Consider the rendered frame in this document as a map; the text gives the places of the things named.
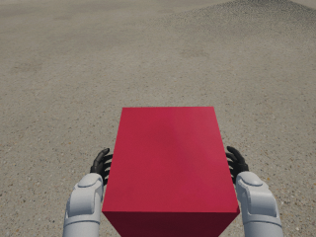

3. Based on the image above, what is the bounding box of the robot left hand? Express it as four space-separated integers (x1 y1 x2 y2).
90 148 114 186

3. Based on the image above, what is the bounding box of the right robot forearm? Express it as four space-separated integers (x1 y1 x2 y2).
235 171 283 237

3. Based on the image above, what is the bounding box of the carton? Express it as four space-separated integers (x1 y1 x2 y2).
102 107 241 237

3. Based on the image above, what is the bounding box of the left robot forearm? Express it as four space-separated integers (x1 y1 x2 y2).
62 173 104 237

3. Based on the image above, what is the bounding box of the robot right hand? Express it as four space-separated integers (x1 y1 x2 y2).
225 146 250 186

